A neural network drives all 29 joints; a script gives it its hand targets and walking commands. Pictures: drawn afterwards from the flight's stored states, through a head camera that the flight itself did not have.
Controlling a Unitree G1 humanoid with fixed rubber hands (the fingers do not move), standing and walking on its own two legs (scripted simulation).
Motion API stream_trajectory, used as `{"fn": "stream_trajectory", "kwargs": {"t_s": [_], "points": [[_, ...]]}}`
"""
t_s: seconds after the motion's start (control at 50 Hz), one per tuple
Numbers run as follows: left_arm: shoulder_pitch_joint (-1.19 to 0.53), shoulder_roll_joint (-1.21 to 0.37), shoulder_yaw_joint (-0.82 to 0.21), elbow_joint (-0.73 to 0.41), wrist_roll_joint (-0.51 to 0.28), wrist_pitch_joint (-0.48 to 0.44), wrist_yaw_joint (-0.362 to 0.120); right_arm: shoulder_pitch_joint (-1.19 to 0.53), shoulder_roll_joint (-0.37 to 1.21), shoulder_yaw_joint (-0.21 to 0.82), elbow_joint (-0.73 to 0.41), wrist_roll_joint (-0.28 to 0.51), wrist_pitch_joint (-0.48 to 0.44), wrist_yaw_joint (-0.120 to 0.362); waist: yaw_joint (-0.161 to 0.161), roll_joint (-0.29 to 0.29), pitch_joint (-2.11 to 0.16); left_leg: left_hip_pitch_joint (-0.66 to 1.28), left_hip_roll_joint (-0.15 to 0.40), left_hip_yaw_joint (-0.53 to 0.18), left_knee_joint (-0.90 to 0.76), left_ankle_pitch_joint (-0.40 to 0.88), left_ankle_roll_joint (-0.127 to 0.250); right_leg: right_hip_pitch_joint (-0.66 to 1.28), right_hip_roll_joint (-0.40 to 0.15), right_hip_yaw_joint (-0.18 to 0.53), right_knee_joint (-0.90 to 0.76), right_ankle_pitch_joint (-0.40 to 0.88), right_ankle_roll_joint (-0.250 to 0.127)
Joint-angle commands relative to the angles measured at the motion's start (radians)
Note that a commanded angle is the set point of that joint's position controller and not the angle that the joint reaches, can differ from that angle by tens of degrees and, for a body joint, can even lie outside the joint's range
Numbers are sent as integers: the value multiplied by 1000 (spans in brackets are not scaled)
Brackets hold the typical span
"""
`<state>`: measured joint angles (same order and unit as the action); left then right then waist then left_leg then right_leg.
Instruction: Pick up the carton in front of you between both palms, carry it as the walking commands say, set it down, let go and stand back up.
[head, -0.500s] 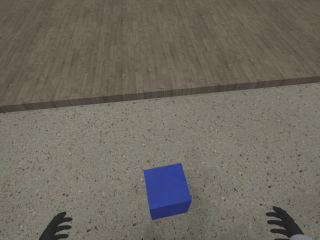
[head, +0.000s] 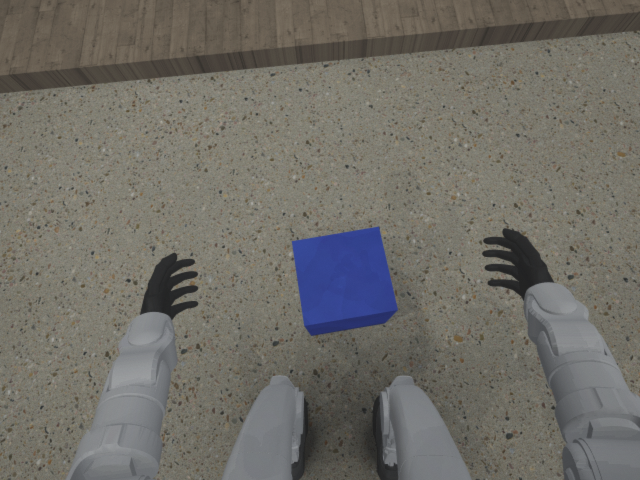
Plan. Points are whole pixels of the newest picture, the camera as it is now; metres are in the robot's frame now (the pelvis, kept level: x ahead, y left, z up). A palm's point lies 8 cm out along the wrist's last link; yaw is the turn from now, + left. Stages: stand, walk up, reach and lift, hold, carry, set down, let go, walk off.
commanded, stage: reach and lift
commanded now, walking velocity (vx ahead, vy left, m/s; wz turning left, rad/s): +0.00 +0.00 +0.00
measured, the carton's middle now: (342, 285) +0.43 +0.00 -0.58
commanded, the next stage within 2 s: none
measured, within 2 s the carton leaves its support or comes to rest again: neither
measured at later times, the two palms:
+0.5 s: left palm (226, 239) +0.42 +0.18 -0.16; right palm (463, 199) +0.48 -0.19 -0.15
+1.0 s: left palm (251, 281) +0.41 +0.19 -0.40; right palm (428, 258) +0.46 -0.19 -0.40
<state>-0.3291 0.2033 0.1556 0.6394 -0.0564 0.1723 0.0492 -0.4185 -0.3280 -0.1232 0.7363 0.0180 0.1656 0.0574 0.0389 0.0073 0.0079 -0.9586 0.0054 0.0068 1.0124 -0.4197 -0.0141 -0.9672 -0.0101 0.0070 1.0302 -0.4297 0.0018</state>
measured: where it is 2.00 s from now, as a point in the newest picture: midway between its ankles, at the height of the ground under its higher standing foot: (340, 453)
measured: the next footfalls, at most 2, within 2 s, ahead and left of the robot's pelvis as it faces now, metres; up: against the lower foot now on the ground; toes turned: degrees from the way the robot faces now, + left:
none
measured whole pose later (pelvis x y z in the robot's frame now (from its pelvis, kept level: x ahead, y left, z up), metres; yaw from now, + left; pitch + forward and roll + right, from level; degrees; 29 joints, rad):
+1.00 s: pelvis -0.07 +0.00 -0.24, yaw +3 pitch +49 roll +3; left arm -1.07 0.19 0.21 0.81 -0.18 0.06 0.18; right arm -1.23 -0.42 -0.07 1.00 0.14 0.07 -0.04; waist 0.05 0.01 0.04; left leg -2.18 -0.02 0.01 1.85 -0.52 -0.04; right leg -2.20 -0.01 0.04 1.89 -0.53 0.00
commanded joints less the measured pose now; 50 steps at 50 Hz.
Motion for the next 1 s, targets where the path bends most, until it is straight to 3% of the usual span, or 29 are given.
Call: {"fn": "stream_trajectory", "kwargs": {"t_s": [0.0,0.16,0.26,0.34,0.46,0.54,0.64,0.72,0.84,0.98], "points": [[-290,105,61,-60,-16,-23,35,-366,-139,-46,-31,17,-18,3,6,-65,-676,49,-58,9,-28,466,-37,261,49,32,-5,536,11],[-715,81,127,13,-18,24,74,-826,-179,-61,124,9,24,19,31,-75,-757,-83,-56,50,-24,128,-44,75,50,11,-35,133,15],[-930,53,197,68,13,46,84,-1087,-200,-68,221,-11,41,26,54,-95,-791,-170,-63,75,14,12,-47,5,57,4,-27,-30,13],[-974,43,248,81,59,41,91,-1146,-201,-95,278,-60,39,22,64,-103,-905,-192,-70,93,39,58,-51,24,65,9,-3,22,15],[-880,-14,291,56,119,-37,65,-1081,-130,-150,248,-127,-23,8,61,-131,-1013,-310,-82,92,95,265,-49,45,78,22,90,349,19],[-828,-37,309,88,143,-94,42,-1006,-63,-168,251,-145,-71,-10,51,-133,-930,-505,-85,85,201,311,-54,-85,72,37,199,467,16],[-788,-25,290,128,109,-148,41,-933,-37,-148,225,-116,-115,-52,28,-131,-962,-673,-83,70,376,343,-63,-242,58,58,372,550,11],[-789,25,212,111,27,-176,69,-956,-102,-74,154,-24,-138,-80,28,-115,-1144,-684,-85,71,511,416,-69,-271,51,50,525,618,11],[-878,69,79,47,-107,-153,116,-1023,-192,19,109,98,-127,-99,3,-113,-1291,-591,-83,67,675,430,-66,-380,62,-2,693,493,20],[-1020,92,42,116,-152,-111,148,-1171,-252,60,219,167,-105,-95,12,-81,-1071,-668,-62,68,778,176,-63,-610,36,-9,788,168,12]]}}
